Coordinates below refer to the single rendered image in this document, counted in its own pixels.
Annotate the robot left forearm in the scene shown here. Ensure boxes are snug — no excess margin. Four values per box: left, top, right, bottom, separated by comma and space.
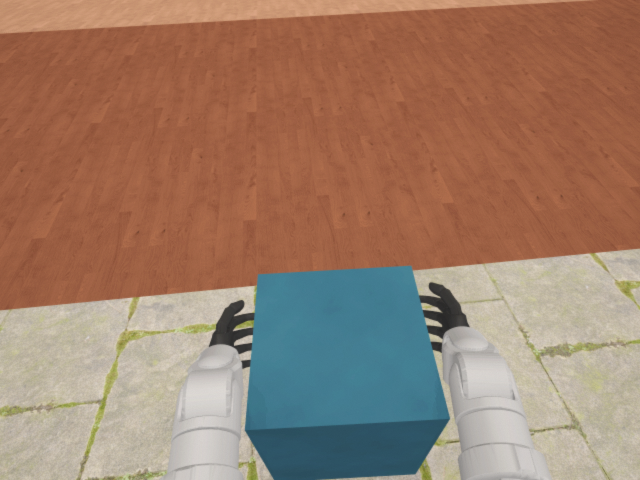
159, 344, 244, 480

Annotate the carton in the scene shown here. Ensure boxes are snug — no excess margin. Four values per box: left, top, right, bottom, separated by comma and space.
245, 266, 450, 480

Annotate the robot right hand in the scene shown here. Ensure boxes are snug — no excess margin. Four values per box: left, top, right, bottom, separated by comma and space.
419, 282, 470, 353

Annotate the robot left hand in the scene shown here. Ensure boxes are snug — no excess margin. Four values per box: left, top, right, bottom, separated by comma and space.
209, 300, 255, 369

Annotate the robot right forearm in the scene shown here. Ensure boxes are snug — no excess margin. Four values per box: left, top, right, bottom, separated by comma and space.
442, 326, 552, 480

